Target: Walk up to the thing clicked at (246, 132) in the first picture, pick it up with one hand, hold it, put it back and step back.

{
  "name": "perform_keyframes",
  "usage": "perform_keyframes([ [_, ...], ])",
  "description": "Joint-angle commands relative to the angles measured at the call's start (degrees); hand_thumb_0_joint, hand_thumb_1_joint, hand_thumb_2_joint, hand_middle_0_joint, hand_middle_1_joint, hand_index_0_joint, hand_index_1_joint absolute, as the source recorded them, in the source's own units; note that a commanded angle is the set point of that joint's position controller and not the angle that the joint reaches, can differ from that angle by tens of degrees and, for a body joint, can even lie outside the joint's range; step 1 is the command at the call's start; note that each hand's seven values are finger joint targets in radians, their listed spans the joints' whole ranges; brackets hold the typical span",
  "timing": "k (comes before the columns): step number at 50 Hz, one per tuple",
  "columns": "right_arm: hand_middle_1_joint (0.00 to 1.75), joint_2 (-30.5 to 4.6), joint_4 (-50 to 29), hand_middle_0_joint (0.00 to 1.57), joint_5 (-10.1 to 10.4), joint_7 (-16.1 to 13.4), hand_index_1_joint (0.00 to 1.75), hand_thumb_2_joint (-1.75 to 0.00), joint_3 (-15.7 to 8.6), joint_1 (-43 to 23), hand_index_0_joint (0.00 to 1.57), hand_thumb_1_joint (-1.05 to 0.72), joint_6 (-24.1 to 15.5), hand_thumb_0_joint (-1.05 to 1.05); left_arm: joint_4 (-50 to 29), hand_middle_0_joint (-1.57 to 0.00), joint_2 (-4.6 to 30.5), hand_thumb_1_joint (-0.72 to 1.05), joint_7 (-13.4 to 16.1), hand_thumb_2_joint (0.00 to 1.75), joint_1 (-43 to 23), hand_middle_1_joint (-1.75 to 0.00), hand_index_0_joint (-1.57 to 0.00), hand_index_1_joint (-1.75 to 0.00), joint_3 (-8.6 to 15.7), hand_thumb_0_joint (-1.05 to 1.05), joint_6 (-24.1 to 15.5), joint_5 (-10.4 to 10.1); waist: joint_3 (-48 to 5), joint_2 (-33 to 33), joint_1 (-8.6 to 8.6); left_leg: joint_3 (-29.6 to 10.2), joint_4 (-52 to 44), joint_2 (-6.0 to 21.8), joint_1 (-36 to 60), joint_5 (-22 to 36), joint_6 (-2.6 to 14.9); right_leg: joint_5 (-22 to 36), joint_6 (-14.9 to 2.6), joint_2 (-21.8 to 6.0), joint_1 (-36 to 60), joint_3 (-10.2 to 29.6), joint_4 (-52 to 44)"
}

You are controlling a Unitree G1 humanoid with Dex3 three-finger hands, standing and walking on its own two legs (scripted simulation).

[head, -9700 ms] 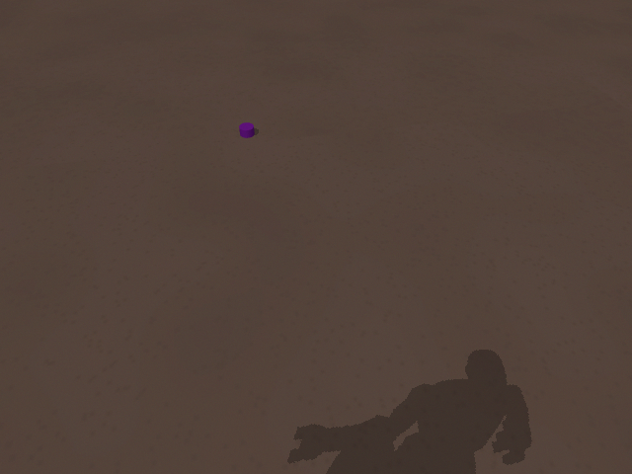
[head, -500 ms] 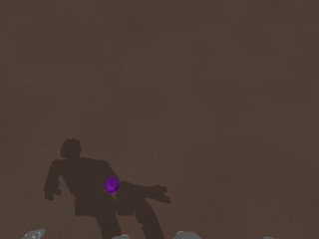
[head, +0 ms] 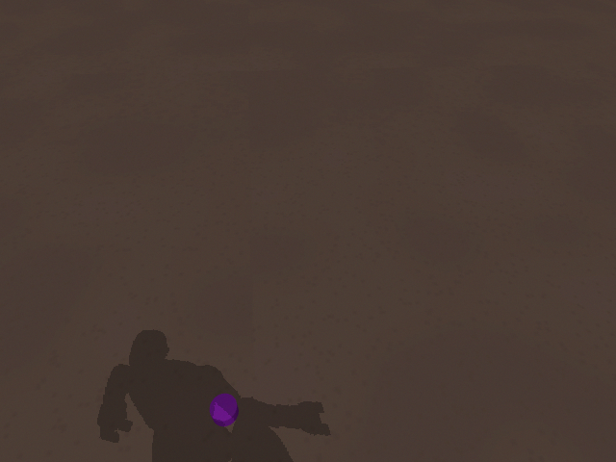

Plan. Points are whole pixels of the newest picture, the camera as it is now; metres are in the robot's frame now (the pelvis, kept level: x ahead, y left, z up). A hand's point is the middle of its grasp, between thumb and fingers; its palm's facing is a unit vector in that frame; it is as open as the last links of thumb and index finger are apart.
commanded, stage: walk up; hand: left
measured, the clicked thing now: (224, 409) +0.45 +0.24 -0.75
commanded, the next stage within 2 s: none
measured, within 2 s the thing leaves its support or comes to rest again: neither
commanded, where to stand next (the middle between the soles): +0.06 +0.00 m, yaw +0 degrees
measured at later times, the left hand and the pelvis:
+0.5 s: hand out of the picture +0.03 +0.25 -0.16, palm faces -0.02 -0.90 -0.44, open 7.3 cm; pelvis -0.07 -0.03 -0.02, yaw +0 degrees
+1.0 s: hand out of the picture -0.04 +0.29 -0.17, palm faces +0.05 -0.94 -0.35, open 7.3 cm; pelvis -0.05 +0.00 -0.01, yaw +4 degrees
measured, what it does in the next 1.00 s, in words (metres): steps on the spot: left foot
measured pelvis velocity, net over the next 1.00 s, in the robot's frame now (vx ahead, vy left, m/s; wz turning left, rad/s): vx -0.05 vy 0.00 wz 0.07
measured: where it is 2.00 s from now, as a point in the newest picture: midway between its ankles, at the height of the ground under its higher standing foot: outside the picture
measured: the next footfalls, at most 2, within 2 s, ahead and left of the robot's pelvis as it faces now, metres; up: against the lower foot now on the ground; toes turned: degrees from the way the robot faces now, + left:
left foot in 0.82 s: -0.03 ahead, +0.13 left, +0.00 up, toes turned +6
right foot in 1.18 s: +0.10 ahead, -0.13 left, +0.00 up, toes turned +2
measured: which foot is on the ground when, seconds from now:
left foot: down 0.00-0.46, up 0.48-0.80, down 0.82-1.00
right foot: down 0.00-0.84, up 0.86-1.00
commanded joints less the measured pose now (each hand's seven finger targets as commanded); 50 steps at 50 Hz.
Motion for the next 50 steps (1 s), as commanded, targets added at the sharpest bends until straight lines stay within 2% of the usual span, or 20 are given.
perform_keyframes([
  [1,0.30,-12.5,-2.6,0.20,0.1,-1.3,0.30,-0.90,-3.0,-3.3,0.20,-0.90,-1.1,0.00,-2.7,-0.20,11.9,0.90,0.9,0.90,-3.2,-0.30,-0.20,-0.30,2.6,0.00,-1.3,-0.2,-3.0,1.1,-0.50,-7.1,-4.2,7.5,5.3,15.0,1.41,13.1,-2.35,-5.8,-2.7,4.2,-4.3],
  [8,0.30,-12.1,-1.7,0.20,-0.1,-1.3,0.30,-0.90,-2.9,-4.1,0.20,-0.90,-0.8,0.00,-1.9,-0.20,12.1,0.90,0.9,0.90,-5.1,-0.30,-0.20,-0.30,2.5,0.00,-1.3,-0.1,-2.6,0.7,-0.66,-6.4,-5.6,7.1,4.4,12.6,0.80,12.9,-2.21,-6.1,-1.3,4.6,-5.7],
  [10,0.30,-14.8,-1.7,0.20,0.8,-1.7,0.30,-0.90,-3.8,-4.7,0.20,-0.90,0.8,0.00,-3.2,-0.20,13.9,0.90,2.0,0.90,-5.6,-0.30,-0.20,-0.30,3.8,0.00,0.3,-1.5,2.4,1.3,-0.61,-7.5,-0.4,8.5,2.3,35.8,1.68,29.4,-1.90,-6.2,-5.8,3.4,1.8],
  [14,0.30,-15.8,-4.4,0.20,0.9,-1.7,0.30,-0.90,-5.3,-3.2,0.20,-0.90,1.7,0.00,-6.0,-0.20,11.9,0.90,2.0,0.90,-5.3,-0.30,-0.20,-0.30,3.7,0.00,1.7,-1.5,-9.6,3.9,-1.07,-8.8,0.7,12.0,7.4,42.9,6.12,20.0,-2.24,-2.0,-4.6,0.7,12.6],
  [18,0.30,-16.4,-8.9,0.20,-0.3,-2.0,0.30,-0.90,-6.3,-8.0,0.20,-0.90,3.3,0.00,-6.8,-0.20,11.5,0.90,1.8,0.90,-1.1,-0.30,-0.20,-0.30,4.4,0.00,3.7,-0.8,-8.6,10.5,0.32,-12.8,-1.9,16.5,-4.1,26.1,11.28,-9.5,-3.35,0.6,-4.7,0.2,25.1],
  [21,0.30,-14.9,-10.6,0.20,-1.0,-1.7,0.30,-0.90,-6.0,-9.4,0.20,-0.90,4.0,0.00,-6.2,-0.20,10.5,0.90,1.6,0.90,3.7,-0.30,-0.20,-0.30,5.3,0.00,3.3,-0.1,-7.1,6.7,2.63,-11.3,5.0,13.2,-6.5,18.1,8.96,-5.4,-3.98,-0.9,-3.6,0.3,12.8],
  [23,0.30,-11.5,-11.1,0.20,0.0,-1.4,0.30,-0.90,-5.0,-8.3,0.20,-0.90,4.1,0.00,-7.2,-0.20,15.8,0.90,1.9,0.90,2.5,-0.30,-0.20,-0.30,6.6,0.00,1.4,1.5,-4.3,-7.7,2.11,-7.2,19.2,-0.3,-13.3,0.6,1.28,8.6,-7.03,-12.9,-3.4,17.9,-3.2],
  [24,0.30,-9.9,-11.0,0.20,-0.7,-1.6,0.30,-0.90,-4.6,-5.7,0.20,-0.90,4.6,0.00,-8.8,-0.20,19.8,0.90,2.2,0.90,-1.3,-0.30,-0.20,-0.30,7.3,0.00,0.8,1.5,-2.3,-10.3,0.73,-8.4,28.4,-4.7,-16.2,-20.7,-1.10,13.9,-12.00,-21.8,-8.2,24.8,-5.4],
  [25,0.30,-11.4,-11.0,0.20,-1.1,-1.9,0.30,-0.90,-5.2,-4.1,0.20,-0.90,5.1,0.00,-10.7,-0.20,21.6,0.90,2.6,0.90,-3.5,-0.30,-0.20,-0.30,7.5,0.00,0.4,2.0,-1.5,-11.0,0.93,-12.0,36.9,-2.7,-14.8,-23.0,-1.13,17.0,-17.53,-25.8,-13.8,28.8,-5.1],
  [28,0.30,-13.5,-8.1,0.20,-0.3,-1.1,0.30,-0.90,-6.3,2.5,0.20,-0.90,4.3,0.00,-12.2,-0.20,14.8,0.90,2.5,0.90,-7.2,-0.30,-0.20,-0.30,6.8,0.00,-0.5,1.8,-2.9,-4.9,-2.26,-11.2,39.1,-2.5,-14.0,-13.3,-1.75,5.9,-10.72,-13.6,-8.1,12.2,-3.9],
  [31,0.30,-16.1,-9.1,0.20,-1.5,0.7,0.30,-0.90,-6.6,2.0,0.20,-0.90,2.2,0.00,-12.5,-0.20,16.2,0.90,0.4,0.90,0.7,-0.30,-0.20,-0.30,8.1,0.00,-1.4,2.9,-3.1,-13.5,2.44,-5.0,30.0,-0.7,-22.5,-15.4,-1.81,-26.7,-11.46,-13.7,4.7,17.0,-8.6],
  [33,0.30,-15.8,-10.9,0.20,-1.5,1.1,0.30,-0.90,-6.4,-1.2,0.20,-0.90,1.0,0.00,-12.3,-0.20,16.9,0.90,-0.4,0.90,6.4,-0.30,-0.20,-0.30,8.7,0.00,-1.4,2.5,0.9,-10.8,5.30,-5.3,23.6,-0.6,-25.4,-17.0,-2.16,-25.7,-12.92,-15.6,7.6,19.7,-9.8],
  [36,0.30,-13.5,-11.5,0.20,-1.9,1.1,0.30,-0.90,-5.8,-0.9,0.20,-0.90,-0.5,0.00,-13.0,-0.20,17.5,0.90,-1.1,0.90,8.1,-0.30,-0.20,-0.30,8.8,0.00,-1.1,2.1,4.4,-10.4,4.72,-2.2,15.9,1.0,-19.2,-16.4,-1.93,-16.5,-12.82,-14.2,2.4,14.4,-9.6],
  [38,0.30,-12.5,-10.4,0.20,-1.6,1.1,0.30,-0.90,-6.1,3.9,0.20,-0.90,-1.5,0.00,-15.0,-0.20,16.8,0.90,-1.8,0.90,5.8,-0.30,-0.20,-0.30,8.3,0.00,-0.5,2.0,3.0,-10.5,1.89,0.4,7.8,0.6,-9.0,-14.0,-0.61,-13.7,-12.03,-12.0,-4.3,9.3,-7.8],
  [40,0.30,-12.6,-6.8,0.20,-1.7,0.1,0.30,-0.90,-7.6,15.9,0.20,-0.90,-2.4,0.00,-16.9,-0.20,14.9,0.90,-2.3,0.90,1.9,-0.30,-0.20,-0.30,7.4,0.00,0.4,1.9,-0.8,-4.8,-5.13,4.0,-3.1,-1.3,10.7,-2.6,0.61,-15.0,-8.99,-7.8,-16.2,2.0,4.1],
  [41,0.30,-15.4,-6.4,0.20,-2.3,-0.9,0.30,-0.90,-8.8,20.4,0.20,-0.90,-2.9,0.00,-17.9,-0.20,10.6,0.90,-2.4,0.90,3.3,-0.30,-0.20,-0.30,6.2,0.00,1.0,1.8,-2.3,5.5,-6.96,-5.4,-7.2,3.2,21.6,-8.9,1.89,-18.4,-6.11,-3.4,-28.0,-2.3,18.3],
  [42,0.30,-20.3,-7.8,0.20,-3.6,-1.7,0.30,-0.90,-9.4,21.4,0.20,-0.90,-3.5,0.00,-19.7,-0.20,6.8,0.90,-2.3,0.90,3.7,-0.30,-0.20,-0.30,5.1,0.00,1.2,1.6,-0.4,15.0,-5.98,-33.2,-12.5,18.8,21.2,-28.3,5.51,-20.1,-3.04,3.4,-41.9,-0.8,35.1],
  [43,0.30,-24.8,-10.6,0.20,-2.0,-2.1,0.30,-0.90,-10.1,17.2,0.20,-0.90,-3.8,0.00,-18.5,-0.20,13.1,0.90,-1.6,0.90,2.1,-0.30,-0.20,-0.30,6.6,0.00,1.5,1.9,4.1,6.7,-6.35,-40.0,-16.0,26.5,8.7,-36.7,11.39,-15.8,-3.31,-1.6,-40.5,7.7,37.2],
  [46,0.30,-18.4,-12.7,0.20,-1.1,-2.4,0.30,-0.90,-7.4,10.3,0.20,-0.90,-4.4,0.00,-14.1,-0.20,15.4,0.90,-2.1,0.90,8.7,-0.30,-0.20,-0.30,6.9,0.00,1.0,0.6,6.6,4.3,-1.05,-20.5,-11.5,17.4,4.8,-15.1,8.89,-6.4,-2.34,-2.7,-33.4,10.5,36.4],
  [50,0.30,-14.0,-14.9,0.20,-1.3,-2.4,0.30,-0.90,-5.4,2.9,0.20,-0.90,-3.4,0.00,-11.4,-0.20,11.8,0.90,-1.2,0.90,9.6,-0.30,-0.20,-0.30,5.7,0.00,1.5,-1.0,8.9,11.0,1.00,-3.6,-4.9,14.4,-11.1,26.9,9.60,-5.2,0.07,-0.7,-16.4,5.0,30.5],
])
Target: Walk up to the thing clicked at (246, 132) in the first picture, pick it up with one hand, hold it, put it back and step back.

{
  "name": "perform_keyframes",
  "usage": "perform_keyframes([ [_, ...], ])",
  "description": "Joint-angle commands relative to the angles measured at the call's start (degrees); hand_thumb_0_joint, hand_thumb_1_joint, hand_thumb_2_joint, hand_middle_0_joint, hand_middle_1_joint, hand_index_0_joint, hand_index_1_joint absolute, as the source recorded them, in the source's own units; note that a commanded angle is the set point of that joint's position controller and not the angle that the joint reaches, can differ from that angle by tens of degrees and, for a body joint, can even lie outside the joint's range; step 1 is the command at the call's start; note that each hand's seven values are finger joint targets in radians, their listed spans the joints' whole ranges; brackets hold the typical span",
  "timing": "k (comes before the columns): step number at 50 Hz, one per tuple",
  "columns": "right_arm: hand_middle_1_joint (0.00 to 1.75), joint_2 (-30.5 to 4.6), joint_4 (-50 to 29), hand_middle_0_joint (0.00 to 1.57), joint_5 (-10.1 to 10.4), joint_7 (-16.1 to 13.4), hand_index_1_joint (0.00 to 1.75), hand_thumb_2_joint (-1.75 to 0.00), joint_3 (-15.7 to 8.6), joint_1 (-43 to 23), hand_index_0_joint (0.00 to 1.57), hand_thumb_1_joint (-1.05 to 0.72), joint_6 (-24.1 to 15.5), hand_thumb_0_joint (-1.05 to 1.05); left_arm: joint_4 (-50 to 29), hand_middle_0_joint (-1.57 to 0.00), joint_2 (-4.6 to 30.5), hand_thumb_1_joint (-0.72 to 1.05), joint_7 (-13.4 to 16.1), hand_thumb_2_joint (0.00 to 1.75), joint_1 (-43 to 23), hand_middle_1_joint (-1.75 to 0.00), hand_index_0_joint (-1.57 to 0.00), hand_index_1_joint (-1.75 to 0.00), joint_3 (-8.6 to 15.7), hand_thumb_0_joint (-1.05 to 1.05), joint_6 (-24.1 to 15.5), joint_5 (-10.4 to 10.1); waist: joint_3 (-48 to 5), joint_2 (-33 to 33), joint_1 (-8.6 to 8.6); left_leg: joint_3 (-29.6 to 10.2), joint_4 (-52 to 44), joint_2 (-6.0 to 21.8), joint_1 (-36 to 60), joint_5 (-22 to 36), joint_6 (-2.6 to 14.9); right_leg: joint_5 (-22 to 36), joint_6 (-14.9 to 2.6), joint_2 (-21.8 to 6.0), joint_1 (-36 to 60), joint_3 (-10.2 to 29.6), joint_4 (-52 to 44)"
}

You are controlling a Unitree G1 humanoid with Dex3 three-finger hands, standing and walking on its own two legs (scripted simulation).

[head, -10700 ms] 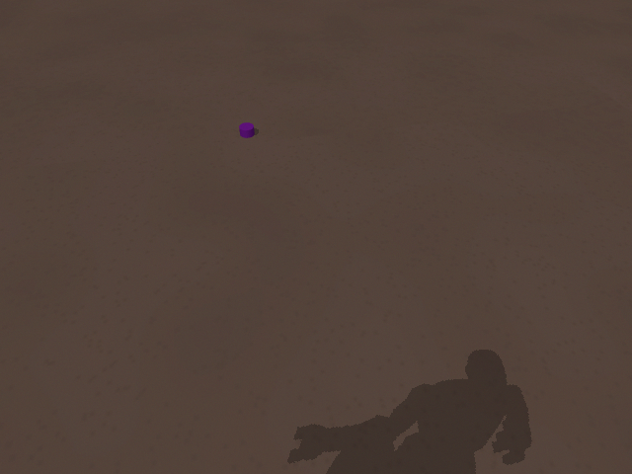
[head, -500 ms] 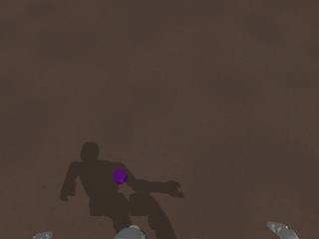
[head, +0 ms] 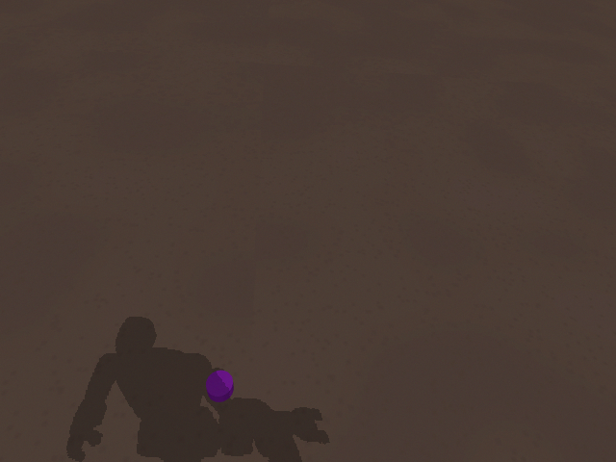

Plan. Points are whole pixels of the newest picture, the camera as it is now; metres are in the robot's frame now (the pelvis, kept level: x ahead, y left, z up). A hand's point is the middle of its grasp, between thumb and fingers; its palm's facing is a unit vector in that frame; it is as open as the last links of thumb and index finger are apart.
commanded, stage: walk up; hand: left
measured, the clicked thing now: (220, 386) +0.52 +0.20 -0.75
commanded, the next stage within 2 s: none
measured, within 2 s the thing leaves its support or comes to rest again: neither
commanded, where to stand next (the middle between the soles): +0.11 -0.01 m, yaw -5 degrees
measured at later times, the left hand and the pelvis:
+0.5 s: hand out of the picture +0.12 +0.26 -0.15, palm faces +0.00 -0.92 -0.40, open 7.3 cm; pelvis -0.03 +0.00 -0.03, yaw +0 degrees
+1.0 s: hand out of the picture +0.08 +0.24 -0.13, palm faces -0.07 -0.91 -0.41, open 7.3 cm; pelvis +0.02 -0.03 +0.00, yaw -3 degrees
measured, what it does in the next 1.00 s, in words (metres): steps on the spot: right foot, then left foot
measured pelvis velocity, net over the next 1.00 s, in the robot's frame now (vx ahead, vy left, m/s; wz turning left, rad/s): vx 0.02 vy -0.03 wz -0.05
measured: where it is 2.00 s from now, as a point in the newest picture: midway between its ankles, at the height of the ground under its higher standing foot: outside the picture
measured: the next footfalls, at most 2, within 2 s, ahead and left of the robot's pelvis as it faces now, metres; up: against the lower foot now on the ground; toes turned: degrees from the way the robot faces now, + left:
right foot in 0.18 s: +0.14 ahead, -0.14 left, +0.00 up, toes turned -2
left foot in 0.46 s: -0.02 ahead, +0.11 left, +0.00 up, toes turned +1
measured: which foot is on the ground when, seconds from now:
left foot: down 0.00-0.20, up 0.22-0.44, down 0.46-0.80, up 0.82-1.00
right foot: up 0.00-0.16, down 0.18-0.50, up 0.52-0.76, down 0.78-1.00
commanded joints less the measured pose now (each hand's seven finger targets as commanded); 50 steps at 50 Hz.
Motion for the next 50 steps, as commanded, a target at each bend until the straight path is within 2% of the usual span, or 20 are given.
perform_keyframes([
  [1,0.30,-12.7,-6.3,0.20,0.3,-1.5,0.30,-0.90,-2.5,-9.6,0.20,-0.90,0.5,0.00,-3.9,-0.20,6.3,0.90,1.4,0.90,-1.6,-0.30,-0.20,-0.30,1.3,0.00,-1.7,-2.0,6.8,18.2,1.80,-2.7,-5.6,13.0,-12.3,39.9,9.82,3.1,1.60,-0.6,5.3,-2.7,-5.1],
  [6,0.30,-13.5,-8.0,0.20,1.6,-1.7,0.30,-0.90,-3.3,-9.7,0.20,-0.90,5.9,0.00,-4.5,-0.20,7.4,0.90,3.2,0.90,-3.5,-0.30,-0.20,-0.30,2.0,0.00,-1.0,-1.6,-0.2,17.0,0.74,-3.3,6.9,9.2,-8.8,33.3,7.58,9.7,0.99,1.6,11.2,-9.9,-18.1],
  [8,0.30,-11.5,-8.1,0.20,2.8,-1.6,0.30,-0.90,-2.6,-8.5,0.20,-0.90,6.8,0.00,-4.7,-0.20,9.3,0.90,3.2,0.90,-2.8,-0.30,-0.20,-0.30,2.5,0.00,-1.6,-0.7,-3.8,7.7,1.98,-2.0,16.7,6.0,-9.8,21.7,4.17,28.7,-0.45,-1.2,16.1,-6.3,-25.9],
  [10,0.30,-8.7,-7.4,0.20,3.7,-2.6,0.30,-0.90,-1.9,-3.6,0.20,-0.90,7.8,0.00,-7.5,-0.20,14.1,0.90,3.4,0.90,-5.0,-0.30,-0.20,-0.30,3.3,0.00,-1.8,-0.6,-9.4,-9.4,1.63,-4.9,40.9,-5.0,-15.3,-21.9,1.18,55.8,-14.73,-22.7,16.2,19.7,-31.9],
  [11,0.30,-11.0,-7.2,0.20,3.0,-3.4,0.30,-0.90,-3.0,-3.7,0.20,-0.90,8.6,0.00,-8.9,-0.20,15.1,0.90,3.8,0.90,-6.2,-0.30,-0.20,-0.30,3.5,0.00,-1.9,-0.1,-8.9,-6.6,1.42,-10.5,48.3,-4.1,-13.4,-24.5,0.87,49.6,-17.55,-23.4,10.8,23.0,-31.3],
  [16,0.30,-12.0,-4.3,0.20,2.5,-2.8,0.30,-0.90,-2.9,-0.8,0.20,-0.90,7.3,0.00,-11.9,-0.20,8.7,0.90,4.7,0.90,-14.3,-0.30,-0.20,-0.30,2.4,0.00,-0.7,1.3,-11.2,-5.2,0.26,-7.0,43.6,-3.1,-15.8,-13.5,-1.29,15.1,-11.92,-11.7,10.3,4.7,-28.5],
  [19,0.30,-11.6,-3.4,0.20,1.1,-1.4,0.30,-0.90,-2.3,-2.3,0.20,-0.90,5.9,0.00,-10.6,-0.20,9.7,0.90,4.2,0.90,-11.3,-0.30,-0.20,-0.30,3.0,0.00,-0.7,2.3,-11.5,-9.1,2.53,-1.6,19.0,-1.0,-15.5,-18.9,-1.45,-7.6,-11.06,-12.3,15.2,7.5,-31.0],
  [22,0.30,-11.7,0.5,0.20,-0.4,-1.0,0.30,-0.90,-3.0,1.2,0.20,-0.90,5.4,0.00,-9.2,-0.20,11.1,0.90,3.5,0.90,-11.0,-0.30,-0.20,-0.30,2.9,0.00,0.4,0.3,-5.7,-5.1,0.46,-0.8,-0.1,-1.2,-2.2,-6.8,1.31,-7.6,-6.37,-12.1,1.9,8.3,-27.7],
  [23,0.30,-13.8,-0.4,0.20,-1.7,-0.7,0.30,-0.90,-3.6,-0.7,0.20,-0.90,5.4,0.00,-8.8,-0.20,8.9,0.90,3.6,0.90,-9.4,-0.30,-0.20,-0.30,2.2,0.00,0.5,0.0,-2.0,4.1,0.52,-12.1,-6.3,3.7,-1.6,-12.0,3.54,-7.9,-2.58,-7.8,-6.2,4.7,-19.5],
  [24,0.30,-19.8,-3.4,0.20,-2.0,-0.4,0.30,-0.90,-4.3,-6.7,0.20,-0.90,5.2,0.00,-9.9,-0.20,6.5,0.90,4.0,0.90,-14.0,-0.30,-0.20,-0.30,1.9,0.00,-0.1,-0.8,2.7,19.3,-0.78,-35.1,-15.5,19.8,-11.1,-21.3,9.84,-8.8,0.50,2.3,-12.4,-5.1,-6.8],
  [25,0.30,-21.7,-4.2,0.20,-0.8,-0.2,0.30,-0.90,-4.7,-10.3,0.20,-0.90,4.8,0.00,-9.2,-0.20,10.8,0.90,4.8,0.90,-18.8,-0.30,-0.20,-0.30,3.8,0.00,-0.6,0.2,7.2,15.9,-2.70,-38.2,-16.8,24.4,-24.3,-16.9,15.94,-11.9,0.62,1.2,-4.3,1.8,2.7],
  [27,0.30,-14.2,-4.2,0.20,-1.3,-1.2,0.30,-0.90,-2.4,-15.2,0.20,-0.90,2.8,0.00,-6.5,-0.20,6.9,0.90,3.9,0.90,-12.0,-0.30,-0.20,-0.30,2.8,0.00,-0.8,-1.3,4.8,5.8,3.06,-19.6,-6.6,14.6,-16.1,10.1,10.99,-3.3,-0.49,3.8,-1.9,5.0,7.2],
  [29,0.30,-14.2,-3.4,0.20,-1.0,-1.3,0.30,-0.90,-2.8,-11.1,0.20,-0.90,1.7,0.00,-5.9,-0.20,6.5,0.90,3.0,0.90,-10.2,-0.30,-0.20,-0.30,2.0,0.00,-1.8,-0.9,-0.9,11.8,1.18,-14.0,-6.1,12.1,-7.2,2.0,8.86,-1.5,-0.34,1.8,-0.7,-0.8,-2.5],
  [32,0.30,-17.5,-3.2,0.20,-1.8,0.3,0.30,-0.90,-4.9,-3.0,0.20,-0.90,1.7,0.00,-8.3,-0.20,8.4,0.90,0.9,0.90,-13.2,-0.30,-0.20,-0.30,2.5,0.00,-3.4,0.6,-0.9,17.2,-4.05,-20.6,-9.6,14.7,5.6,-17.4,12.43,-7.3,0.79,1.4,-6.4,-5.6,-9.5],
  [35,0.30,-18.1,-3.5,0.20,-1.1,0.6,0.30,-0.90,-5.2,2.3,0.20,-0.90,1.3,0.00,-9.1,-0.20,9.0,0.90,0.3,0.90,-15.9,-0.30,-0.20,-0.30,2.3,0.00,-4.3,1.0,3.5,14.1,-5.93,-23.5,-9.1,18.0,9.8,-10.2,14.81,-9.5,-0.66,-0.4,-10.4,-4.6,-15.3],
  [39,0.30,-14.2,-7.7,0.20,0.4,1.2,0.30,-0.90,-3.4,-5.0,0.20,-0.90,1.8,0.00,-3.6,-0.20,8.8,0.90,1.3,0.90,3.0,-0.30,-0.20,-0.30,3.1,0.00,-6.5,0.3,-5.9,10.2,4.80,-5.2,14.6,8.3,-1.8,25.3,7.35,8.9,-2.99,0.6,23.7,-6.9,-37.9],
  [40,0.30,-10.2,-10.8,0.20,1.5,1.3,0.30,-0.90,-2.1,-4.9,0.20,-0.90,1.7,0.00,-3.1,-0.20,15.6,0.90,2.0,0.90,8.3,-0.30,-0.20,-0.30,4.8,0.00,-7.1,0.6,-8.6,-4.6,6.26,-1.6,30.8,0.8,-22.2,9.8,2.67,10.6,-7.05,-11.7,37.6,18.0,-37.6],
  [41,0.30,-11.5,-11.3,0.20,1.1,0.4,0.30,-0.90,-2.3,-7.0,0.20,-0.90,1.7,0.00,-3.6,-0.20,17.8,0.90,1.9,0.90,8.1,-0.30,-0.20,-0.30,4.7,0.00,-6.9,0.0,-3.2,-3.7,5.94,-4.6,32.6,-2.0,-31.3,-13.9,2.18,14.9,-13.34,-21.5,35.3,29.4,-38.6],
  [46,0.30,-12.3,-7.4,0.20,1.1,1.0,0.30,-0.90,-3.0,-0.2,0.20,-0.90,1.6,0.00,-7.6,-0.20,11.7,0.90,2.1,0.90,-0.1,-0.30,-0.20,-0.30,2.7,0.00,-7.1,-0.8,4.4,0.0,-0.05,-8.2,29.1,1.9,-26.0,-4.4,0.61,24.4,-11.44,-12.3,20.5,5.2,-37.7],
  [50,0.30,-8.8,-5.8,0.20,2.1,-1.2,0.30,-0.90,-1.3,-2.7,0.20,-0.90,2.8,0.00,-10.1,-0.20,8.4,0.90,3.5,0.90,-5.8,-0.30,-0.20,-0.30,1.0,0.00,-4.2,-0.6,4.9,-6.2,-0.30,-1.7,20.5,-1.2,-16.1,1.4,-0.59,57.3,-8.51,-10.0,10.7,-3.3,-29.7],
])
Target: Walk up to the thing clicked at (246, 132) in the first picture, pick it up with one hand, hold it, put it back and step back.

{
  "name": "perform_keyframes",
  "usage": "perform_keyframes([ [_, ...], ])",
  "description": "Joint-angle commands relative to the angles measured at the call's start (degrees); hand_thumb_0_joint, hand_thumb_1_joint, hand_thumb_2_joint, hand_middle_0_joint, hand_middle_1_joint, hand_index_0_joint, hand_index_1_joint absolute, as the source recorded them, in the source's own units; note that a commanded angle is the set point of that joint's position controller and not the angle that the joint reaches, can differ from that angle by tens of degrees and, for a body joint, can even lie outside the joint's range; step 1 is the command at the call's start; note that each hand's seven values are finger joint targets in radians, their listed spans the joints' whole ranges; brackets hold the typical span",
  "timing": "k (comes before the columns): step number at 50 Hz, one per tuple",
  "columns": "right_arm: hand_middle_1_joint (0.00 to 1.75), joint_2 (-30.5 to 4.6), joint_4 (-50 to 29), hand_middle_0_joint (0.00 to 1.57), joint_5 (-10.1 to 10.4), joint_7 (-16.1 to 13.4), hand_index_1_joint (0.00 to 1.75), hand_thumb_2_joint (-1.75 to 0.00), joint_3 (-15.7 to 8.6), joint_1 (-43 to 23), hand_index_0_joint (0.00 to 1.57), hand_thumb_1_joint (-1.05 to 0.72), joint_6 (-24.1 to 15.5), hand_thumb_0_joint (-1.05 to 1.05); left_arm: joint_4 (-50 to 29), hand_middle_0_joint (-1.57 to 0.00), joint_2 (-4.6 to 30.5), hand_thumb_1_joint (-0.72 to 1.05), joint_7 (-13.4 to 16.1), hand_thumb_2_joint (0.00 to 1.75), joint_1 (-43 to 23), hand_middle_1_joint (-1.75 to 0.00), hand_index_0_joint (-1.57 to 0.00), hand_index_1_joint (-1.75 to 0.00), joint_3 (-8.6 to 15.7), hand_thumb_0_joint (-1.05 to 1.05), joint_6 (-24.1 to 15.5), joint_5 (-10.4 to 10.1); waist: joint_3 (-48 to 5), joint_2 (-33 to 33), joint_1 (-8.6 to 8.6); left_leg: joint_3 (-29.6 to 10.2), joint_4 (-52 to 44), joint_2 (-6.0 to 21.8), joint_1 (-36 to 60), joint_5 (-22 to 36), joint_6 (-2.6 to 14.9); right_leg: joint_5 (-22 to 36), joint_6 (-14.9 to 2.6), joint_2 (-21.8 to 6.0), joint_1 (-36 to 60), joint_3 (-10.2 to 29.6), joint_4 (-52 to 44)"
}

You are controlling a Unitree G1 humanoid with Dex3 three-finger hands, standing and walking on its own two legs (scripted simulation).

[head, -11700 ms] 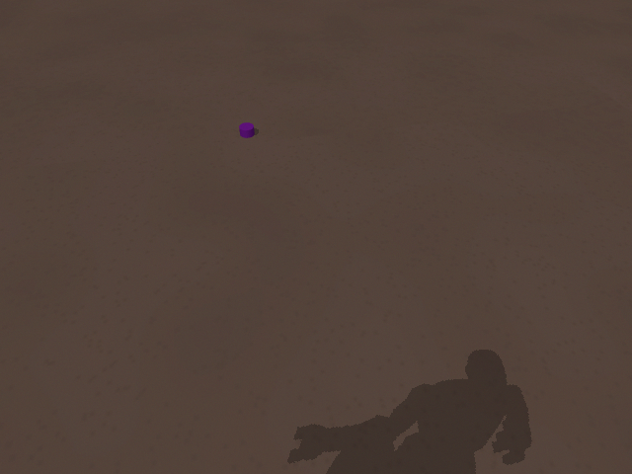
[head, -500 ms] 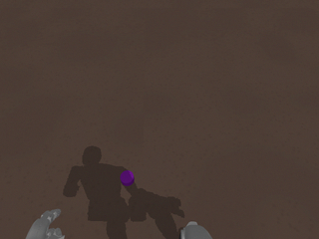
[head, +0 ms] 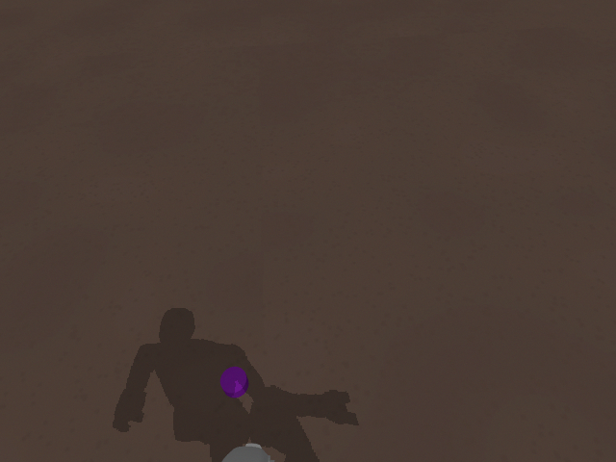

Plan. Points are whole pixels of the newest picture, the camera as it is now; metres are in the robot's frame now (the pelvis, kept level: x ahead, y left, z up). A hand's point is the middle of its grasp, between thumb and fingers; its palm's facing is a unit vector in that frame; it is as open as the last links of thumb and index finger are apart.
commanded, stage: walk up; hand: left
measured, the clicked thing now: (234, 382) +0.48 +0.26 -0.75
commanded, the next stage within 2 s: stand in 1.86 s
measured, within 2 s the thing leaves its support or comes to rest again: neither
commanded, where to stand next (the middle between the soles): +0.08 +0.03 m, yaw -1 degrees
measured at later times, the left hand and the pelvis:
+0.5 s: hand out of the picture +0.01 +0.27 -0.17, palm faces -0.06 -0.90 -0.44, open 7.3 cm; pelvis -0.06 -0.01 -0.03, yaw -2 degrees
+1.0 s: hand out of the picture -0.02 +0.27 -0.15, palm faces +0.02 -0.92 -0.40, open 7.3 cm; pelvis -0.08 -0.01 -0.02, yaw +2 degrees
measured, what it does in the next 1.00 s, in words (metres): steps on the spot: left foot, then right foot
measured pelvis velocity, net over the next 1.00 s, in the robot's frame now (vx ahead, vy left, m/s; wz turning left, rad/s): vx -0.08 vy -0.01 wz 0.04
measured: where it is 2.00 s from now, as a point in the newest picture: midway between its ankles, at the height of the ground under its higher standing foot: outside the picture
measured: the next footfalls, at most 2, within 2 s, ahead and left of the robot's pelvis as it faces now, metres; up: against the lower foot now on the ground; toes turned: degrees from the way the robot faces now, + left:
left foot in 0.14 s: +0.16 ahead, +0.13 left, +0.00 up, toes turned +0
right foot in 0.42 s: +0.01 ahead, -0.12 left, +0.00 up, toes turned +2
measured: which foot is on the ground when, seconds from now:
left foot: up 0.00-0.12, down 0.14-0.44, up 0.46-0.74, down 0.76-1.00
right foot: down 0.00-0.16, up 0.18-0.40, down 0.42-1.00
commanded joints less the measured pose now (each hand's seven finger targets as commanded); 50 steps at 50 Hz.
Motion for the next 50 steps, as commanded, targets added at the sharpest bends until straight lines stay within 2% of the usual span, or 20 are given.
perform_keyframes([
  [1,0.30,-6.3,-2.8,0.20,0.6,-2.7,0.30,-0.90,-1.2,-0.2,0.20,-0.90,0.4,0.00,-7.6,-0.20,12.6,0.90,2.2,0.90,-6.3,-0.30,-0.20,-0.30,3.5,0.00,2.1,-0.6,0.8,-14.6,-1.14,6.5,-7.9,-2.4,4.3,6.9,-0.52,53.3,-7.21,-11.0,-8.4,3.7,1.6],
  [4,0.30,-7.0,-3.0,0.20,0.0,-2.6,0.30,-0.90,-2.1,-0.6,0.20,-0.90,1.1,0.00,-8.1,-0.20,13.3,0.90,2.7,0.90,-6.8,-0.30,-0.20,-0.30,2.9,0.00,3.4,-1.6,-4.7,-9.8,-1.78,7.1,-15.8,-3.5,12.2,14.1,1.08,41.4,-5.28,-9.6,-9.9,3.3,10.0],
  [6,0.30,-9.0,-3.0,0.20,-0.6,-2.7,0.30,-0.90,-2.8,0.6,0.20,-0.90,1.1,0.00,-8.3,-0.20,13.0,0.90,3.0,0.90,-7.0,-0.30,-0.20,-0.30,2.9,0.00,3.9,-2.4,-6.8,-5.6,-2.84,4.6,-21.5,-1.6,17.7,35.1,2.43,31.8,-2.37,-6.4,-11.7,4.8,16.3],
  [7,0.30,-12.3,-4.0,0.20,-1.3,-2.9,0.30,-0.90,-3.7,1.4,0.20,-0.90,1.1,0.00,-8.5,-0.20,11.5,0.90,3.2,0.90,-5.1,-0.30,-0.20,-0.30,2.6,0.00,3.9,-3.2,-10.0,0.4,-3.09,-2.6,-22.5,6.1,21.1,53.5,6.27,24.1,-0.09,-2.2,-13.1,3.9,24.8],
  [8,0.30,-14.0,-5.5,0.20,-1.0,-2.8,0.30,-0.90,-4.2,0.7,0.20,-0.90,1.3,0.00,-8.4,-0.20,10.0,0.90,3.6,0.90,-1.8,-0.30,-0.20,-0.30,2.8,0.00,4.2,-3.9,-13.9,8.2,-2.17,-15.4,-25.8,17.0,24.2,68.2,13.72,-9.6,1.72,4.3,-16.2,2.4,37.7],
  [9,0.30,-15.4,-5.5,0.20,0.3,-2.9,0.30,-0.90,-4.7,0.4,0.20,-0.90,1.0,0.00,-7.1,-0.20,10.8,0.90,4.1,0.90,-0.2,-0.30,-0.20,-0.30,2.9,0.00,5.2,-2.9,-17.8,8.5,-2.35,-21.8,-25.4,21.4,23.7,63.9,18.51,-22.4,0.98,4.8,-15.2,6.9,45.6],
  [13,0.30,-10.2,-8.9,0.20,-0.7,-3.6,0.30,-0.90,-3.5,-8.9,0.20,-0.90,2.2,0.00,-4.6,-0.20,11.6,0.90,3.3,0.90,0.6,-0.30,-0.20,-0.30,3.7,0.00,5.7,-2.4,-11.7,6.5,0.75,-9.8,-26.0,15.1,10.0,35.1,14.79,-16.0,0.80,0.8,-15.2,6.7,45.8],
  [20,0.30,-10.9,-9.9,0.20,-2.1,-2.0,0.30,-0.90,-4.3,-9.8,0.20,-0.90,4.2,0.00,-1.8,-0.20,10.9,0.90,1.6,0.90,8.1,-0.30,-0.20,-0.30,5.7,0.00,4.4,0.1,-12.2,6.7,2.04,-9.5,-24.2,10.3,0.5,-2.3,7.37,-7.6,-0.92,-0.4,-1.7,1.9,5.6],
  [21,0.30,-7.4,-9.8,0.20,-1.5,-1.9,0.30,-0.90,-3.3,-7.6,0.20,-0.90,4.7,0.00,-2.9,-0.20,13.2,0.90,1.8,0.90,6.4,-0.30,-0.20,-0.30,6.4,0.00,3.6,1.3,-8.6,-3.5,1.35,-5.0,-15.0,4.5,-8.4,-8.9,4.03,-13.8,-2.38,-4.4,-1.1,11.3,-1.6],
  [22,0.30,-5.9,-11.7,0.20,-1.5,-1.9,0.30,-0.90,-3.2,-11.7,0.20,-0.90,4.2,0.00,-6.1,-0.20,21.5,0.90,2.3,0.90,1.4,-0.30,-0.20,-0.30,8.6,0.00,3.5,2.5,-3.0,-18.2,4.04,0.3,2.5,-7.1,-15.5,-12.4,-0.66,-20.3,-11.08,-24.8,-14.5,38.3,-13.4],
  [23,0.30,-10.3,-11.0,0.20,-1.7,-2.9,0.30,-0.90,-4.5,-14.6,0.20,-0.90,4.3,0.00,-8.4,-0.20,24.4,0.90,2.7,0.90,-4.6,-0.30,-0.20,-0.30,8.8,0.00,3.0,2.5,1.1,-14.3,4.00,-9.1,12.2,-4.6,-9.7,-12.6,-1.47,-15.4,-16.38,-29.9,-25.3,42.0,-14.5],
  [26,0.30,-7.6,-6.1,0.20,-0.4,-2.0,0.30,-0.90,-4.2,-3.8,0.20,-0.90,3.3,0.00,-8.1,-0.20,14.8,0.90,3.0,0.90,-12.3,-0.30,-0.20,-0.30,7.0,0.00,1.7,1.6,-0.2,-5.9,-3.38,-6.9,18.2,-7.8,-8.2,-1.6,-0.89,11.2,-7.65,-14.4,-15.8,14.5,-3.3],
  [32,0.30,-8.0,-4.9,0.20,-1.4,-1.1,0.30,-0.90,-2.5,-8.7,0.20,-0.90,0.8,0.00,-6.3,-0.20,14.3,0.90,1.8,0.90,-1.2,-0.30,-0.20,-0.30,6.8,0.00,0.6,2.2,-3.3,-13.6,4.90,1.2,-7.3,-2.3,-6.6,-6.7,-1.78,-1.2,-8.81,-14.2,3.4,13.7,-2.9],
  [36,0.30,-6.5,-1.6,0.20,-1.1,-1.1,0.30,-0.90,-2.2,-2.6,0.20,-0.90,-1.1,0.00,-6.9,-0.20,15.5,0.90,0.7,0.90,-2.5,-0.30,-0.20,-0.30,5.6,0.00,1.8,0.6,-4.2,-12.2,0.43,7.6,-26.4,-4.3,12.4,2.2,0.09,13.2,-7.14,-12.9,-6.1,8.9,3.4],
  [38,0.30,-9.8,-0.1,0.20,-1.7,-1.9,0.30,-0.90,-3.5,3.9,0.20,-0.90,-2.4,0.00,-7.8,-0.20,9.7,0.90,0.7,0.90,-2.1,-0.30,-0.20,-0.30,3.3,0.00,1.9,0.1,-10.0,-1.2,-2.77,-7.6,-33.6,4.1,28.3,4.3,3.53,12.1,-1.69,-7.7,-16.7,3.1,19.9],
  [39,0.30,-16.4,-0.8,0.20,-1.9,-1.9,0.30,-0.90,-4.4,3.4,0.20,-0.90,-2.6,0.00,-8.4,-0.20,8.0,0.90,0.7,0.90,-3.8,-0.30,-0.20,-0.30,3.0,0.00,2.1,-0.5,-8.4,8.7,-2.76,-29.0,-35.6,18.3,28.7,-0.9,11.51,-12.1,0.85,0.3,-29.7,-1.7,24.9],
  [40,0.30,-18.8,-0.5,0.20,-1.1,-1.6,0.30,-0.90,-5.5,4.3,0.20,-0.90,-2.3,0.00,-8.1,-0.20,13.9,0.90,1.5,0.90,-8.1,-0.30,-0.20,-0.30,4.6,0.00,1.9,0.4,-3.6,5.4,-4.93,-32.8,-37.1,23.3,19.1,-0.8,18.43,-18.3,0.44,-3.3,-27.4,4.6,30.5],
  [43,0.30,-13.8,-1.8,0.20,-1.0,-1.8,0.30,-0.90,-3.5,-0.6,0.20,-0.90,-2.3,0.00,-5.1,-0.20,12.8,0.90,0.7,0.90,-3.3,-0.30,-0.20,-0.30,4.4,0.00,1.3,-0.4,-1.3,4.9,-1.15,-15.5,-32.6,14.6,15.6,7.1,13.58,-11.8,-0.08,-4.8,-23.3,4.4,25.8],
  [48,0.30,-11.0,-3.2,0.20,-0.9,-1.1,0.30,-0.90,-1.6,-7.2,0.20,-0.90,-0.5,0.00,-1.0,-0.20,10.6,0.90,0.7,0.90,1.6,-0.30,-0.20,-0.30,4.5,0.00,0.2,0.3,-3.7,7.6,1.82,-4.3,-24.9,8.1,2.5,4.9,8.04,1.7,0.72,-0.2,-2.9,-2.4,3.9],
  [50,0.30,-4.7,-3.3,0.20,-0.1,-1.2,0.30,-0.90,0.3,-4.8,0.20,-0.90,0.5,0.00,-0.5,-0.20,14.9,0.90,1.6,0.90,1.6,-0.30,-0.20,-0.30,5.3,0.00,-0.9,1.5,-3.1,-6.3,1.97,0.5,-9.5,1.0,-5.8,-0.6,2.71,-2.8,-1.67,-8.8,1.4,15.8,-7.0],
])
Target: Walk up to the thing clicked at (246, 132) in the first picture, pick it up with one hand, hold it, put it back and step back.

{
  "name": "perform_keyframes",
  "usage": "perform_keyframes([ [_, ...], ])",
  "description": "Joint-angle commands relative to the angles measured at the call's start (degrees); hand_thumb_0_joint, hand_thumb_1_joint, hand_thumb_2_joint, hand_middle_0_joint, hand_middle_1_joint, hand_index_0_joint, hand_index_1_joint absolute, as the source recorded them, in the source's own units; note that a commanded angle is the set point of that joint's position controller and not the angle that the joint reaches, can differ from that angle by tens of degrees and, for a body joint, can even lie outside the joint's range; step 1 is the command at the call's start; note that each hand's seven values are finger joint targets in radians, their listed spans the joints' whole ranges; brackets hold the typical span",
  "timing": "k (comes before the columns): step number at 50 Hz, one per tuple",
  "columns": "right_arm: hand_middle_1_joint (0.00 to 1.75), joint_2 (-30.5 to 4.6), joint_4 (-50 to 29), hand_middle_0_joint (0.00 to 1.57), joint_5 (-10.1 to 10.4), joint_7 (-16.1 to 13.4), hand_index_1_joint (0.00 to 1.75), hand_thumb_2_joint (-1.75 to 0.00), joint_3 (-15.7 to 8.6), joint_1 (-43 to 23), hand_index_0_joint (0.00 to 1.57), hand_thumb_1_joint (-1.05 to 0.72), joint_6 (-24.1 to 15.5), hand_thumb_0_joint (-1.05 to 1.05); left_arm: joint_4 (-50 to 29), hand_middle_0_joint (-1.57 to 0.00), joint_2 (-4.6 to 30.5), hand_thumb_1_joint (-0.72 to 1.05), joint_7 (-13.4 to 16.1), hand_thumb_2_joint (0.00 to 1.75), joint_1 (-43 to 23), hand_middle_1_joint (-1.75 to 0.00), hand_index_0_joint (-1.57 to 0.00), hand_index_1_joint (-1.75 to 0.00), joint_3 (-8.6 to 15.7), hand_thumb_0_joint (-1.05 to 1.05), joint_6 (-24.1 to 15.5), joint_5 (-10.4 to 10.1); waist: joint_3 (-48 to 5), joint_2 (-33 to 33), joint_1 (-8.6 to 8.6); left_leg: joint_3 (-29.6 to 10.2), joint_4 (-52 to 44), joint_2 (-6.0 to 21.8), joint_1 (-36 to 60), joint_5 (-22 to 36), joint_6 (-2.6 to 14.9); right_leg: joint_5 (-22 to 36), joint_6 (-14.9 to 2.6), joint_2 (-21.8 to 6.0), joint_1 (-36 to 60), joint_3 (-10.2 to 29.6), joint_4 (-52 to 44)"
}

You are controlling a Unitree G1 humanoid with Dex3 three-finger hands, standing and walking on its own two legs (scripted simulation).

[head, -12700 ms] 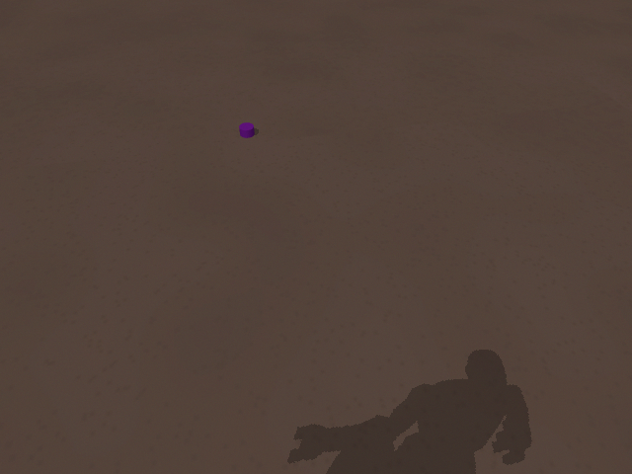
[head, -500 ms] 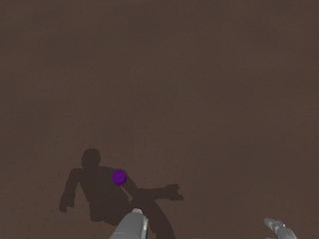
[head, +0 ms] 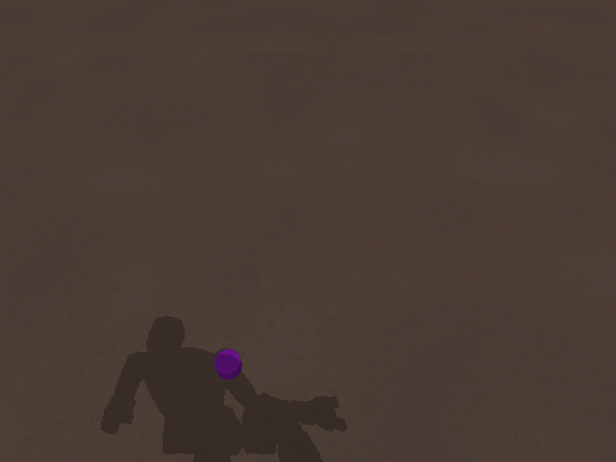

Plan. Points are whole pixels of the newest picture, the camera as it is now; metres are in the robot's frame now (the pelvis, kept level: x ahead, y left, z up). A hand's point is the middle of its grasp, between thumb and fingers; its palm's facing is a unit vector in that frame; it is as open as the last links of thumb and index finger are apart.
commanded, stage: walk up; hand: left
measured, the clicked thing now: (228, 364) +0.57 +0.25 -0.73
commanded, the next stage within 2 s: stand in 0.86 s
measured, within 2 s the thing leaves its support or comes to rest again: neither
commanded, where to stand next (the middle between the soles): +0.16 +0.03 m, yaw -4 degrees
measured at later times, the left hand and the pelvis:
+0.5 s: hand out of the picture +0.09 +0.29 -0.14, palm faces -0.01 -0.92 -0.38, open 7.3 cm; pelvis +0.02 +0.02 +0.01, yaw +0 degrees
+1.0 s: hand out of the picture +0.11 +0.28 -0.13, palm faces -0.04 -0.94 -0.35, open 7.3 cm; pelvis +0.02 +0.02 +0.03, yaw -1 degrees
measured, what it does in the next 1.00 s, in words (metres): stands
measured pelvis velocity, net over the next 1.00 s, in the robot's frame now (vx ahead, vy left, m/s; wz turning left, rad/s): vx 0.02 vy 0.02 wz -0.01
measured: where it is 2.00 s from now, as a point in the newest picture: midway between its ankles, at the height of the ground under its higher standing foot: outside the picture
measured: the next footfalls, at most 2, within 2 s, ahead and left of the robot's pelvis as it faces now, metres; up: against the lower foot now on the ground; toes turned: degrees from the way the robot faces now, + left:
none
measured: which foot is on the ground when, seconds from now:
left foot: down 0.00-1.00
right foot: down 0.00-1.00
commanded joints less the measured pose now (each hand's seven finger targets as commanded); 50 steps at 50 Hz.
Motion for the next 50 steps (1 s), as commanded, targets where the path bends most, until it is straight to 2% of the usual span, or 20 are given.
perform_keyframes([
  [1,0.30,-7.1,-4.2,0.20,0.7,-1.5,0.30,-0.90,-1.9,-3.2,0.20,-0.90,1.0,0.00,-2.5,-0.20,17.9,0.90,2.0,0.90,1.6,-0.30,-0.20,-0.30,4.6,0.00,-3.1,1.1,-0.6,-8.7,2.20,-1.3,12.0,-3.2,-16.3,-12.6,2.91,-14.0,-8.74,-19.9,5.1,32.6,-26.0],
  [2,0.30,-11.3,-2.5,0.20,0.5,-1.9,0.30,-0.90,-3.4,-3.1,0.20,-0.90,1.1,0.00,-3.2,-0.20,19.1,0.90,1.8,0.90,-2.1,-0.30,-0.20,-0.30,4.6,0.00,-2.8,1.1,1.6,-5.6,1.56,-4.4,16.0,-1.0,-10.8,-14.0,2.56,-14.1,-13.53,-22.5,-2.1,33.9,-24.7],
  [3,0.30,-11.8,-1.6,0.20,0.9,-1.6,0.30,-0.90,-3.5,-2.7,0.20,-0.90,1.0,0.00,-3.4,-0.20,16.3,0.90,1.8,0.90,-3.3,-0.30,-0.20,-0.30,4.0,0.00,-3.0,0.8,2.1,-2.5,0.75,-5.1,15.2,-0.2,-10.5,-12.5,2.82,-9.2,-13.02,-19.5,-1.0,28.7,-22.6],
  [4,0.30,-10.9,-0.7,0.20,1.0,-1.4,0.30,-0.90,-3.4,-2.4,0.20,-0.90,0.9,0.00,-2.8,-0.20,15.0,0.90,1.9,0.90,-3.9,-0.30,-0.20,-0.30,3.5,0.00,-3.2,0.7,1.8,-2.6,0.50,-4.7,13.1,0.3,-10.6,-10.1,2.99,-5.8,-10.87,-16.8,0.4,23.8,-21.2],
  [5,0.30,-10.4,0.1,0.20,0.8,-1.3,0.30,-0.90,-3.4,-1.5,0.20,-0.90,0.7,0.00,-2.4,-0.20,15.2,0.90,2.0,0.90,-4.7,-0.30,-0.20,-0.30,3.4,0.00,-3.2,0.8,1.0,-6.2,0.12,-2.5,10.9,1.1,-9.4,-8.3,2.93,-5.2,-9.71,-15.4,0.3,20.9,-20.8],
  [8,0.30,-10.1,2.0,0.20,0.1,-0.6,0.30,-0.90,-3.6,-0.1,0.20,-0.90,0.7,0.00,-1.9,-0.20,15.2,0.90,1.6,0.90,-6.4,-0.30,-0.20,-0.30,3.0,0.00,-2.7,0.7,-0.7,-9.3,-0.55,1.4,4.0,-0.1,-1.5,-5.5,2.92,-2.5,-7.95,-12.5,-4.0,15.1,-18.9],
  [10,0.30,-9.4,3.1,0.20,-0.1,-0.6,0.30,-0.90,-3.8,0.6,0.20,-0.90,0.3,0.00,-1.5,-0.20,13.3,0.90,1.5,0.90,-7.9,-0.30,-0.20,-0.30,2.2,0.00,-2.0,0.1,-1.9,-7.4,-1.43,2.3,-6.3,-1.2,5.4,0.7,3.03,-0.9,-6.08,-10.2,-6.3,11.0,-14.1],
  [11,0.30,-10.1,3.4,0.20,-0.6,-0.9,0.30,-0.90,-4.0,0.6,0.20,-0.90,0.0,0.00,-1.5,-0.20,11.5,0.90,1.4,0.90,-7.8,-0.30,-0.20,-0.30,1.4,0.00,-1.8,-0.2,-2.6,-5.4,-2.11,0.2,-11.1,-0.3,7.1,2.7,3.59,1.2,-4.49,-8.9,-6.9,9.4,-11.5],
  [12,0.30,-12.7,2.9,0.20,-1.0,-1.1,0.30,-0.90,-4.4,-0.1,0.20,-0.90,-0.5,0.00,-1.7,-0.20,9.0,0.90,1.3,0.90,-7.4,-0.30,-0.20,-0.30,0.8,0.00,-1.7,-0.7,-4.2,1.6,-1.30,-10.0,-16.2,6.6,6.9,3.6,5.20,3.3,-2.09,-5.4,-6.6,6.5,-6.0],
  [13,0.30,-14.3,1.6,0.20,-0.3,-1.0,0.30,-0.90,-4.1,-5.7,0.20,-0.90,-0.9,0.00,-0.3,-0.20,7.8,0.90,1.4,0.90,-5.8,-0.30,-0.20,-0.30,0.3,0.00,-1.5,-1.5,-3.2,5.9,1.25,-18.3,-19.9,12.6,0.4,-2.1,8.75,-1.8,-0.08,0.1,-3.4,1.7,-3.2],
  [14,0.30,-14.5,1.4,0.20,0.2,-0.8,0.30,-0.90,-3.9,-7.9,0.20,-0.90,-0.7,0.00,1.3,-0.20,10.2,0.90,1.7,0.90,-5.7,-0.30,-0.20,-0.30,1.1,0.00,-1.5,-1.2,-2.0,4.3,1.77,-15.9,-19.0,12.9,-5.5,-3.7,10.35,-4.5,-0.39,-0.3,3.7,1.4,-2.8],
  [15,0.30,-12.9,2.0,0.20,0.2,-0.6,0.30,-0.90,-3.2,-9.0,0.20,-0.90,-0.5,0.00,1.9,-0.20,9.7,0.90,1.8,0.90,-5.1,-0.30,-0.20,-0.30,0.8,0.00,-1.8,-1.0,-2.1,3.3,2.77,-11.5,-16.8,10.4,-5.5,0.4,8.63,-1.5,-0.66,-0.5,5.8,2.1,-7.3],
  [17,0.30,-11.2,3.0,0.20,0.4,-0.7,0.30,-0.90,-2.6,-8.6,0.20,-0.90,-0.4,0.00,3.3,-0.20,10.6,0.90,1.8,0.90,-5.5,-0.30,-0.20,-0.30,0.8,0.00,-2.5,-1.1,-3.6,4.5,1.82,-5.8,-13.5,5.4,-3.7,7.2,4.96,9.5,-1.44,-3.3,8.8,5.7,-10.6],
  [18,0.30,-11.3,3.6,0.20,0.5,-0.8,0.30,-0.90,-2.6,-8.2,0.20,-0.90,-0.3,0.00,3.6,-0.20,11.6,0.90,1.8,0.90,-5.5,-0.30,-0.20,-0.30,0.7,0.00,-2.6,-1.2,-4.0,5.0,1.29,-4.7,-13.3,4.5,-2.4,7.4,4.35,12.4,-1.88,-4.4,8.1,6.8,-11.1],
  [22,0.30,-11.2,5.4,0.20,0.8,-1.0,0.30,-0.90,-2.4,-8.2,0.20,-0.90,-0.3,0.00,4.8,-0.20,11.2,0.90,2.0,0.90,-8.1,-0.30,-0.20,-0.30,0.0,0.00,-2.4,-1.4,-6.4,2.3,0.75,-4.3,-14.1,5.6,3.3,14.5,4.72,18.1,-1.31,-4.6,8.2,5.5,-11.0],
  [32,0.30,-10.1,8.7,0.20,1.1,-0.9,0.30,-0.90,-2.5,-11.6,0.20,-0.90,0.4,0.00,8.6,-0.20,10.7,0.90,2.1,0.90,-10.8,-0.30,-0.20,-0.30,-0.8,0.00,-2.1,-1.0,-6.1,-0.5,0.26,-2.1,-17.1,5.2,7.5,13.9,3.98,19.3,-0.70,-5.7,9.1,6.4,-16.4],
  [42,0.30,-10.1,10.2,0.20,0.6,-0.7,0.30,-0.90,-2.5,-13.2,0.20,-0.90,0.4,0.00,9.9,-0.20,10.2,0.90,1.9,0.90,-13.1,-0.30,-0.20,-0.30,-0.8,0.00,-1.8,-0.6,-5.1,0.8,0.15,-1.6,-21.2,5.2,7.9,10.1,3.22,16.5,0.14,-5.4,9.7,6.3,-18.8],
  [43,0.30,-8.6,10.2,0.20,0.7,-0.7,0.30,-0.90,-1.8,-14.4,0.20,-0.90,0.0,0.00,10.6,-0.20,9.6,0.90,1.7,0.90,-13.0,-0.30,-0.20,-0.30,-1.1,0.00,-1.4,-0.8,-4.4,-1.6,0.19,-3.1,-22.8,6.1,7.5,12.5,2.87,15.8,0.34,-5.4,9.7,5.9,-19.5],
  [45,0.30,-9.8,10.7,0.20,0.7,-0.9,0.30,-0.90,-2.0,-14.3,0.20,-0.90,-0.5,0.00,10.6,-0.20,9.1,0.90,1.6,0.90,-12.6,-0.30,-0.20,-0.30,-1.1,0.00,-1.3,-0.8,-5.3,0.2,0.40,-2.7,-22.9,6.1,8.7,16.2,2.71,17.7,0.69,-5.5,10.8,6.1,-20.0],
  [50,0.30,-9.4,11.4,0.20,0.8,-1.1,0.30,-0.90,-1.8,-14.2,0.20,-0.90,-0.7,0.00,11.0,-0.20,9.5,0.90,1.4,0.90,-12.6,-0.30,-0.20,-0.30,-0.9,0.00,-1.2,-0.7,-5.7,0.6,0.22,-2.3,-23.4,5.9,8.8,15.0,2.20,16.9,0.52,-5.9,11.9,6.1,-21.2],
])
